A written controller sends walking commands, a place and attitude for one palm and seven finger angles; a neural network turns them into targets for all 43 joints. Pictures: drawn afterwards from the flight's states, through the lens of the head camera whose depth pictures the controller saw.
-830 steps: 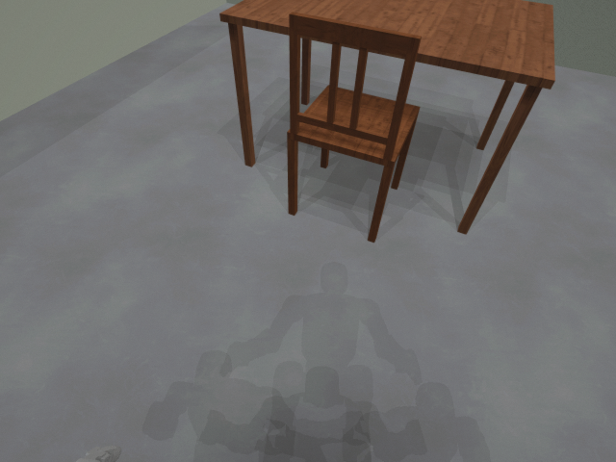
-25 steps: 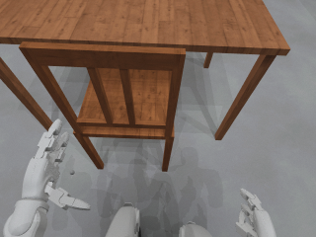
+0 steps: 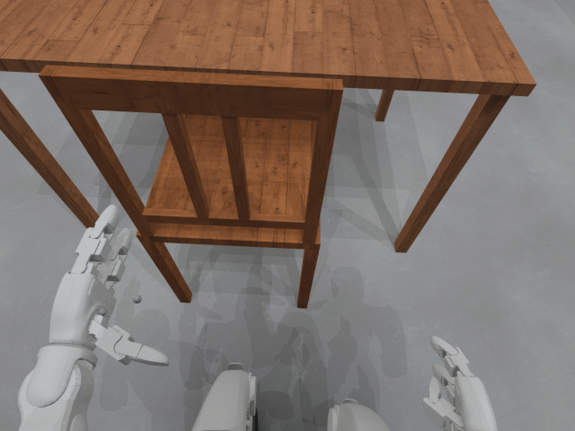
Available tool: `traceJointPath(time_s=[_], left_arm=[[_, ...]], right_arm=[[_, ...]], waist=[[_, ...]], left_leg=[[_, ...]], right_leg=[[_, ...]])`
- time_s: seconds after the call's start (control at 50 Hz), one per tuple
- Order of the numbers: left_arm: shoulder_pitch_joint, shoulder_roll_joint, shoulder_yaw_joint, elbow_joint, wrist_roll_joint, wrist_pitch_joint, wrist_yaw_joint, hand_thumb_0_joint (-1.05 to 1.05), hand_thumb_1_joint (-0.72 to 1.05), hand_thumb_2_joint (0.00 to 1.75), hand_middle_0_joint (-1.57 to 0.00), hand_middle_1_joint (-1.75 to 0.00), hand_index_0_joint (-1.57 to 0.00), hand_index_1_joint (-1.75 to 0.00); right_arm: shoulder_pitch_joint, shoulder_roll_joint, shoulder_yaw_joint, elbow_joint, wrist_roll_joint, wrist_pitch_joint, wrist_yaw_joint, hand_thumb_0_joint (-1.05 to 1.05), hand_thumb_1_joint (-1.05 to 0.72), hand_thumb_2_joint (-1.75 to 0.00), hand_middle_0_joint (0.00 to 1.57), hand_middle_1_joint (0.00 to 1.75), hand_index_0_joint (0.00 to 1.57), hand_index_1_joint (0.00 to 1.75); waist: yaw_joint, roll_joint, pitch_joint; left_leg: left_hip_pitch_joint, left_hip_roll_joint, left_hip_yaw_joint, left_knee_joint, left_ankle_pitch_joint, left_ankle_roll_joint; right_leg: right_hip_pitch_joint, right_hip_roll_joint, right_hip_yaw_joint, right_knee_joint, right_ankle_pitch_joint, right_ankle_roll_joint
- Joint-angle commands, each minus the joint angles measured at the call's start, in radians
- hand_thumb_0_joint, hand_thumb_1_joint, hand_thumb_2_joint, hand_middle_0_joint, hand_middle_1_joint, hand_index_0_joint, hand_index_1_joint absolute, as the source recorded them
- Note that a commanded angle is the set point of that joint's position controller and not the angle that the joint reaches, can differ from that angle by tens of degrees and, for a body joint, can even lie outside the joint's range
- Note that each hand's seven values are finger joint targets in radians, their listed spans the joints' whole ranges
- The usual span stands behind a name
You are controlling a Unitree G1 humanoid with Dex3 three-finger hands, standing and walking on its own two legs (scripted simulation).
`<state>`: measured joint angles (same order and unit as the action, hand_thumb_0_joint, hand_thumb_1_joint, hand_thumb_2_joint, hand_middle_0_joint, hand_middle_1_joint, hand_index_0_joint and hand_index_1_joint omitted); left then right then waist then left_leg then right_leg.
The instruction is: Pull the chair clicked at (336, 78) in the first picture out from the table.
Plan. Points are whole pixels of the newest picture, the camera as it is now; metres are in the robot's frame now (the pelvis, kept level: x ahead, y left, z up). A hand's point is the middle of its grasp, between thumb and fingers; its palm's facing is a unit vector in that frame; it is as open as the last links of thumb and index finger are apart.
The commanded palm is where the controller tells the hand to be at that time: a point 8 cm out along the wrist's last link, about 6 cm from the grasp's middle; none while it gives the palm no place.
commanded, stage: aim the fingers beside a spindle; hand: left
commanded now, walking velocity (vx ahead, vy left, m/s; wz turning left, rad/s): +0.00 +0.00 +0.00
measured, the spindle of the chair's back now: (190, 171) +0.52 +0.21 -0.01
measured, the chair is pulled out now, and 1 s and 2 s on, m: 0.00 0.00 0.00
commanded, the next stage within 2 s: push the fingers through the gap in 1.80 s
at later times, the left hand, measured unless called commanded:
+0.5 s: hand (160, 273) +0.30 +0.20 +0.03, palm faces +0.02 -1.00 -0.05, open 16.9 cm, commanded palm +0.29 +0.25 +0.03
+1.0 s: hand (179, 248) +0.35 +0.19 +0.01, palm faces +0.04 -1.00 -0.05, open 16.9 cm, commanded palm +0.33 +0.24 +0.01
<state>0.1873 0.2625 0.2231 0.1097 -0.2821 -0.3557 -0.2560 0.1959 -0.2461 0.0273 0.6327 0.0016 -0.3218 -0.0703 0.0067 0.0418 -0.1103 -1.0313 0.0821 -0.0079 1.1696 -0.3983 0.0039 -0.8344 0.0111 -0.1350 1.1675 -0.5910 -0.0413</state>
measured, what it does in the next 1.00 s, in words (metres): stands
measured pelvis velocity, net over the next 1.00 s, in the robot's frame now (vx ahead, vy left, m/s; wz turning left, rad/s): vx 0.00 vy -0.01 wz -0.02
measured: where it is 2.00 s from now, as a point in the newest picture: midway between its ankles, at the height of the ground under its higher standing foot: outside the picture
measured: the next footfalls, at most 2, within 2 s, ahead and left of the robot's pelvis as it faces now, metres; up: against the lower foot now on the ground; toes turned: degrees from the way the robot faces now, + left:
none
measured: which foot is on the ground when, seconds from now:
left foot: down 0.00-1.00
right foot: down 0.00-1.00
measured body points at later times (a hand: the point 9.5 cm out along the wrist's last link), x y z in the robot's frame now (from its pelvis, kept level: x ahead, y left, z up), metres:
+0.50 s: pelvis +0.00 +0.01 -0.01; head +0.09 +0.02 +0.43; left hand +0.30 +0.25 +0.04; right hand +0.17 -0.23 -0.10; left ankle +0.09 +0.12 -0.64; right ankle -0.01 -0.10 -0.64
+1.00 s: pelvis +0.00 -0.01 -0.02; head +0.10 +0.00 +0.42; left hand +0.35 +0.24 +0.02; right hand +0.15 -0.26 -0.12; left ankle +0.09 +0.12 -0.64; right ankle -0.01 -0.10 -0.64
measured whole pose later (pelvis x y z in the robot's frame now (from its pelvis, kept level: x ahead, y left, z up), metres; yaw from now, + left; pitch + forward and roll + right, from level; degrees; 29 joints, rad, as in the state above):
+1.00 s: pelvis +0.00 -0.01 -0.02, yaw -1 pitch +20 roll -2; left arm -0.18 0.26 0.25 0.46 -0.21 -0.42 -0.20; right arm 0.20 -0.26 0.01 0.67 -0.01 -0.24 -0.04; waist -0.02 0.03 -0.14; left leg -1.17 0.09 0.01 1.25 -0.42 0.00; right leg -1.00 0.01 -0.11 1.28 -0.63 -0.05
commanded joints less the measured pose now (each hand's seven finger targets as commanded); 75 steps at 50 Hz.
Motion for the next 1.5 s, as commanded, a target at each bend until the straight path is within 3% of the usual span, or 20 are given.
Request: traceJointPath(time_s=[0.0, 0.06, 0.16, 0.3, 0.36, 0.42, 0.48, 0.52, 0.6, 0.64, 0.82, 0.92, 0.98, 1.08, 1.18, 1.24, 1.3, 1.38, 1.44, 1.48], left_arm=[[-0.111, 0.163, 0.097, -0.188, -0.019, -0.062, -0.004, 0.0, -0.5, 0.3, -0.06, -0.08, -0.06, -0.08], [-0.112, 0.143, 0.068, -0.215, -0.013, -0.057, 0.0, 0.0, -0.5, 0.3, -0.06, -0.08, -0.06, -0.08], [-0.129, 0.134, 0.059, -0.175, 0.004, -0.056, 0.031, 0.0, -0.5, 0.3, -0.06, -0.08, -0.06, -0.08], [-0.224, 0.136, 0.051, -0.158, 0.027, -0.095, 0.054, 0.0, -0.5, 0.3, -0.06, -0.08, -0.06, -0.08], [-0.288, 0.121, 0.026, -0.139, 0.037, -0.096, 0.057, 0.0, -0.5, 0.3, -0.06, -0.08, -0.06, -0.08], [-0.356, 0.121, 0.015, -0.099, 0.047, -0.087, 0.062, 0.0, -0.5, 0.3, -0.06, -0.08, -0.06, -0.08], [-0.355, 0.15, 0.054, -0.07, 0.05, -0.081, 0.069, 0.0, -0.5, 0.3, -0.06, -0.08, -0.06, -0.08], [-0.369, 0.126, 0.032, -0.06, 0.051, -0.079, 0.069, 0.0, -0.5, 0.3, -0.06, -0.08, -0.06, -0.08], [-0.375, 0.145, 0.063, -0.005, 0.057, -0.087, 0.078, 0.0, -0.5, 0.3, -0.06, -0.08, -0.06, -0.08], [-0.425, 0.126, 0.038, -0.002, 0.056, -0.094, 0.073, 0.0, -0.5, 0.3, -0.06, -0.08, -0.06, -0.08], [-0.527, 0.143, 0.047, 0.083, 0.063, -0.123, 0.066, 0.0, -0.5, 0.3, -0.06, -0.08, -0.06, -0.08], [-0.581, 0.201, 0.117, 0.165, 0.059, -0.129, 0.064, 0.0, -0.5, 0.3, -0.06, -0.08, -0.06, -0.08], [-0.606, 0.219, 0.133, 0.171, 0.058, -0.141, 0.054, 0.0, -0.5, 0.3, -0.06, -0.08, -0.06, -0.08], [-0.67, 0.177, 0.088, 0.216, 0.058, -0.146, 0.036, 0.0, -0.5, 0.3, -0.06, -0.08, -0.06, -0.08], [-0.716, 0.223, 0.132, 0.293, 0.065, -0.145, 0.041, 0.0, -0.5, 0.3, -0.06, -0.08, -0.06, -0.08], [-0.717, 0.259, 0.173, 0.291, 0.064, -0.154, 0.042, 0.0, -0.5, 0.3, -0.06, -0.08, -0.06, -0.08], [-0.691, 0.24, 0.153, 0.231, 0.063, -0.159, 0.042, 0.0, -0.5, 0.3, -0.06, -0.08, -0.06, -0.08], [-0.66, 0.225, 0.147, 0.261, 0.058, -0.15, 0.042, 0.0, -0.5, 0.3, -0.06, -0.08, -0.06, -0.08], [-0.691, 0.185, 0.104, 0.265, 0.058, -0.151, 0.037, 0.0, -0.5, 0.3, -0.06, -0.08, -0.06, -0.08], [-0.728, 0.188, 0.1, 0.236, 0.06, -0.16, 0.042, 0.0, -0.5, 0.3, -0.06, -0.08, -0.06, -0.08]], right_arm=[[-0.011, -0.138, -0.062, -0.14, 0.006, -0.052, -0.015, 0.0, -0.9, -0.9, 0.2, 0.3, 0.2, 0.3], [-0.01, -0.139, -0.064, -0.146, 0.006, -0.049, -0.007, 0.0, -0.9, -0.9, 0.2, 0.3, 0.2, 0.3], [-0.01, -0.143, -0.065, -0.139, 0.001, -0.037, 0.001, 0.0, -0.9, -0.9, 0.2, 0.3, 0.2, 0.3], [-0.014, -0.145, -0.064, -0.134, -0.005, -0.032, 0.003, 0.0, -0.9, -0.9, 0.2, 0.3, 0.2, 0.3], [-0.011, -0.146, -0.064, -0.125, -0.005, -0.029, 0.003, 0.0, -0.9, -0.9, 0.2, 0.3, 0.2, 0.3], [-0.007, -0.15, -0.062, -0.115, -0.005, -0.024, 0.0, 0.0, -0.9, -0.9, 0.2, 0.3, 0.2, 0.3], [0.002, -0.151, -0.063, -0.114, -0.005, -0.017, 0.001, 0.0, -0.9, -0.9, 0.2, 0.3, 0.2, 0.3], [0.0, -0.146, -0.063, -0.12, -0.005, -0.01, 0.006, 0.0, -0.9, -0.9, 0.2, 0.3, 0.2, 0.3], [0.007, -0.145, -0.065, -0.114, -0.007, 0.005, 0.01, 0.0, -0.9, -0.9, 0.2, 0.3, 0.2, 0.3], [0.006, -0.142, -0.064, -0.111, -0.007, 0.009, 0.014, 0.0, -0.9, -0.9, 0.2, 0.3, 0.2, 0.3], [0.024, -0.149, -0.071, -0.09, -0.006, 0.021, 0.015, 0.0, -0.9, -0.9, 0.2, 0.3, 0.2, 0.3], [0.033, -0.149, -0.07, -0.075, -0.005, 0.035, 0.012, 0.0, -0.9, -0.9, 0.2, 0.3, 0.2, 0.3], [0.037, -0.151, -0.072, -0.075, -0.005, 0.037, 0.013, 0.0, -0.9, -0.9, 0.2, 0.3, 0.2, 0.3], [0.056, -0.156, -0.077, -0.065, -0.003, 0.04, 0.017, 0.0, -0.9, -0.9, 0.2, 0.3, 0.2, 0.3], [0.066, -0.161, -0.077, -0.05, -0.003, 0.054, 0.016, 0.0, -0.9, -0.9, 0.2, 0.3, 0.2, 0.3], [0.066, -0.16, -0.078, -0.057, -0.004, 0.064, 0.019, 0.0, -0.9, -0.9, 0.2, 0.3, 0.2, 0.3], [0.067, -0.158, -0.078, -0.072, -0.004, 0.068, 0.027, 0.0, -0.9, -0.9, 0.2, 0.3, 0.2, 0.3], [0.074, -0.163, -0.08, -0.068, -0.001, 0.074, 0.025, 0.0, -0.9, -0.9, 0.2, 0.3, 0.2, 0.3], [0.066, -0.161, -0.08, -0.062, 0.003, 0.075, 0.022, 0.0, -0.9, -0.9, 0.2, 0.3, 0.2, 0.3], [0.069, -0.164, -0.08, -0.059, 0.0, 0.07, 0.019, 0.0, -0.9, -0.9, 0.2, 0.3, 0.2, 0.3]], waist=[[-0.002, 0.022, -0.296], [-0.001, 0.056, -0.313], [-0.015, 0.017, -0.271], [-0.013, 0.03, -0.306], [-0.023, 0.06, -0.309], [-0.036, 0.04, -0.317], [-0.016, 0.042, -0.351], [-0.021, 0.035, -0.356], [-0.016, 0.003, -0.36], [-0.025, 0.028, -0.355], [-0.04, 0.014, -0.378], [-0.035, -0.016, -0.38], [-0.03, 0.008, -0.421], [-0.049, 0.026, -0.434], [-0.051, -0.012, -0.42], [-0.032, -0.005, -0.454], [-0.026, 0.053, -0.497], [-0.041, -0.005, -0.459], [-0.058, 0.004, -0.416], [-0.058, 0.034, -0.437]], left_leg=[[0.315, -0.063, -0.047, -0.132, 0.106, 0.015], [0.361, -0.062, -0.055, -0.148, 0.125, 0.012], [0.329, -0.06, -0.062, -0.151, 0.081, 0.012], [0.325, -0.059, -0.061, -0.138, 0.062, 0.013], [0.341, -0.056, -0.07, -0.138, 0.036, 0.009], [0.335, -0.054, -0.075, -0.132, 0.024, 0.011], [0.342, -0.057, -0.071, -0.126, 0.069, 0.011], [0.346, -0.057, -0.068, -0.125, 0.075, 0.009], [0.32, -0.059, -0.054, -0.105, 0.11, 0.012], [0.316, -0.06, -0.052, -0.099, 0.103, 0.01], [0.291, -0.06, -0.043, -0.061, 0.118, 0.014], [0.225, -0.062, -0.029, -0.035, 0.116, 0.015], [0.22, -0.061, -0.025, -0.016, 0.132, 0.016], [0.25, -0.058, -0.033, -0.008, 0.14, 0.016], [0.185, -0.057, -0.028, 0.013, 0.123, 0.019], [0.184, -0.059, -0.025, 0.012, 0.127, 0.016], [0.256, -0.057, -0.03, -0.004, 0.165, 0.013], [0.223, -0.058, -0.031, -0.003, 0.144, 0.019], [0.228, -0.055, -0.034, -0.013, 0.101, 0.016], [0.253, -0.054, -0.043, -0.014, 0.097, 0.016]], right_leg=[[0.017, 0.022, 0.146, -0.227, 0.204, 0.028], [-0.003, 0.029, 0.11, -0.204, 0.235, 0.025], [-0.047, 0.031, 0.094, -0.197, 0.193, 0.026], [-0.075, 0.03, 0.097, -0.179, 0.166, 0.022], [-0.112, 0.03, 0.09, -0.171, 0.145, 0.02], [-0.128, 0.03, 0.091, -0.17, 0.137, 0.022], [-0.105, 0.033, 0.091, -0.159, 0.175, 0.018], [-0.105, 0.031, 0.088, -0.157, 0.187, 0.02], [-0.085, 0.03, 0.098, -0.151, 0.233, 0.022], [-0.098, 0.028, 0.098, -0.146, 0.229, 0.023], [-0.12, 0.027, 0.119, -0.133, 0.254, 0.024], [-0.098, 0.024, 0.15, -0.129, 0.266, 0.029], [-0.09, 0.023, 0.165, -0.117, 0.284, 0.029], [-0.145, 0.028, 0.144, -0.099, 0.289, 0.027], [-0.152, 0.026, 0.158, -0.091, 0.276, 0.031], [-0.12, 0.024, 0.172, -0.091, 0.277, 0.029], [-0.13, 0.031, 0.144, -0.076, 0.313, 0.025], [-0.139, 0.036, 0.141, -0.084, 0.297, 0.03], [-0.185, 0.033, 0.132, -0.095, 0.244, 0.03], [-0.204, 0.036, 0.125, -0.088, 0.227, 0.026]])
